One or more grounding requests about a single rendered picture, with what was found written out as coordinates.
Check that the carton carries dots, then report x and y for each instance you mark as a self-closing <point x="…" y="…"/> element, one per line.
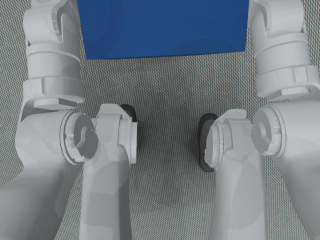
<point x="133" y="29"/>

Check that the right robot upper arm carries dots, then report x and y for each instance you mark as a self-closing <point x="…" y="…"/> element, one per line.
<point x="289" y="133"/>

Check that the left robot upper arm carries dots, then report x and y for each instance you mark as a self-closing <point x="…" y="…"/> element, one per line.
<point x="53" y="147"/>

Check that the robot right thigh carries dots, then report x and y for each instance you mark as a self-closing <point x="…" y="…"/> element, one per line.
<point x="240" y="206"/>

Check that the robot left forearm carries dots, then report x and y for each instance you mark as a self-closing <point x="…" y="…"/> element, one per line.
<point x="52" y="39"/>

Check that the robot right forearm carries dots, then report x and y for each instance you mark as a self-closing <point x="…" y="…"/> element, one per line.
<point x="280" y="48"/>

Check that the robot left shin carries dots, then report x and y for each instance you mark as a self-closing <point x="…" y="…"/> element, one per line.
<point x="109" y="108"/>

